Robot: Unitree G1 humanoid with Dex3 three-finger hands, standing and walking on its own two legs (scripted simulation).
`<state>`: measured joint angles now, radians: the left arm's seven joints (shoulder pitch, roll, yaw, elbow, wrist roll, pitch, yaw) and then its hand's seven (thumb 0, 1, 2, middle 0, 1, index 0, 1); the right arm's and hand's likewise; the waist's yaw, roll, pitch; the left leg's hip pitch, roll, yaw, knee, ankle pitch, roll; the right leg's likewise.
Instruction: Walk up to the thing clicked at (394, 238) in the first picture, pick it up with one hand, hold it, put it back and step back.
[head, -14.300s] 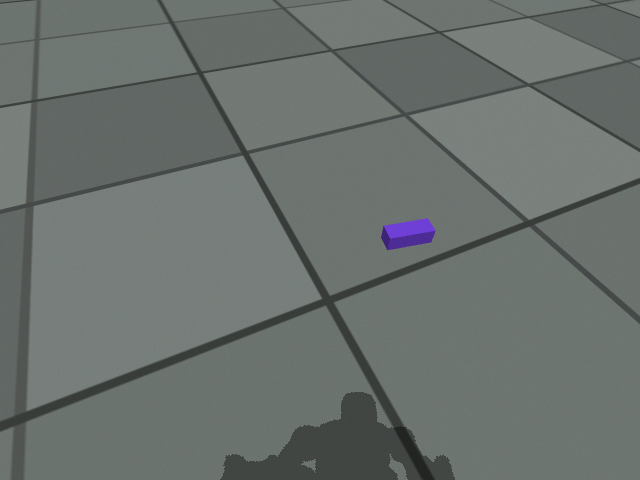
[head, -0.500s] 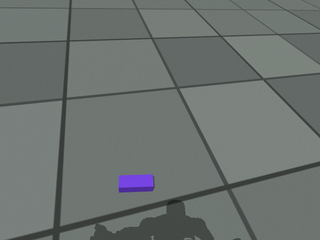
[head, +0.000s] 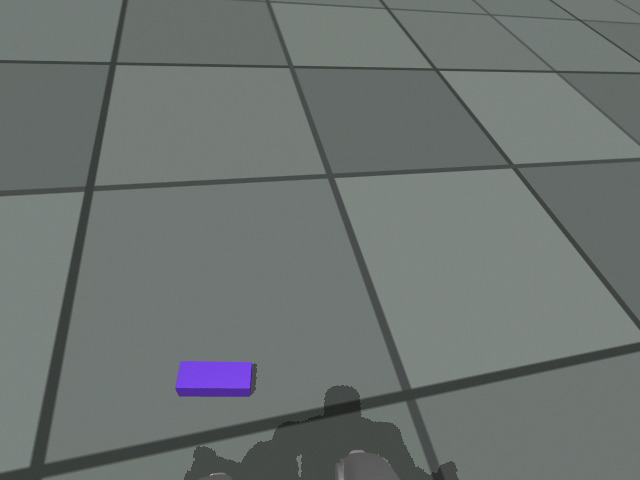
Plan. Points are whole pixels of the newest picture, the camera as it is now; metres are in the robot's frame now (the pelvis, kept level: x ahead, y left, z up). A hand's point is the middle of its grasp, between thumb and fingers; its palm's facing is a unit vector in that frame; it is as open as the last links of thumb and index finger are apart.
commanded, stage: walk up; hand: left
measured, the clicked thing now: (215, 379) +0.49 +0.22 -0.71
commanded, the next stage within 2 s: stand in 1.96 s
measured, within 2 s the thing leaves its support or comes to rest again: neither
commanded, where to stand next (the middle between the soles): +0.11 -0.03 m, yaw +3 degrees
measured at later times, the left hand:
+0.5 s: hand out of the picture +0.10 +0.22 -0.15, palm faces +0.03 -0.88 -0.47, open 7.4 cm
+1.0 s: hand out of the picture +0.11 +0.24 -0.15, palm faces +0.06 -0.92 -0.38, open 7.4 cm
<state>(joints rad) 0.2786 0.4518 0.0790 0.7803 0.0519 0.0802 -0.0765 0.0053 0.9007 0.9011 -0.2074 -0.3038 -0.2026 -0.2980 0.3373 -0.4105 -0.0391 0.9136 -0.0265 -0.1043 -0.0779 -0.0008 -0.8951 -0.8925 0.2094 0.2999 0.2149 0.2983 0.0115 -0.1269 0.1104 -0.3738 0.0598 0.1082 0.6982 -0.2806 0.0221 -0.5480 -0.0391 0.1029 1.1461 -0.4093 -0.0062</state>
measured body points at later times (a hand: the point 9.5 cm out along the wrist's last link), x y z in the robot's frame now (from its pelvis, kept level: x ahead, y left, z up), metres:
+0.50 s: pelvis +0.04 -0.08 -0.01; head +0.10 -0.08 +0.43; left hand +0.10 +0.26 -0.12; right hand +0.16 -0.40 -0.13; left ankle +0.05 +0.05 -0.72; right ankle +0.07 -0.24 -0.71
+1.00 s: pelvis +0.04 -0.04 +0.01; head +0.07 -0.02 +0.46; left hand +0.10 +0.29 -0.12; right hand +0.16 -0.34 -0.11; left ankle +0.05 +0.07 -0.71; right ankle +0.09 -0.20 -0.71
